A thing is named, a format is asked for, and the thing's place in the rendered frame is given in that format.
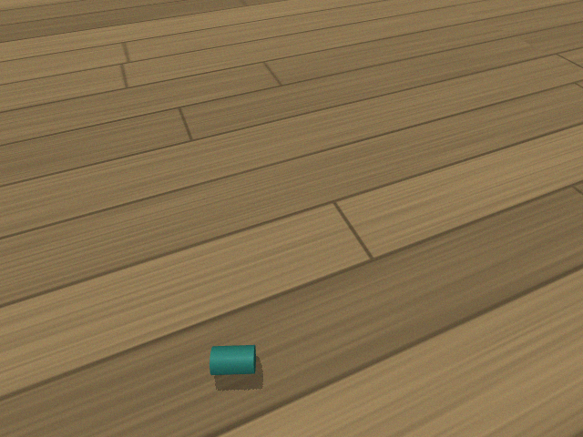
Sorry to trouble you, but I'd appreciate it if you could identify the can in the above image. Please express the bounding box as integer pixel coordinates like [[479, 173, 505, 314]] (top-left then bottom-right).
[[210, 345, 256, 375]]

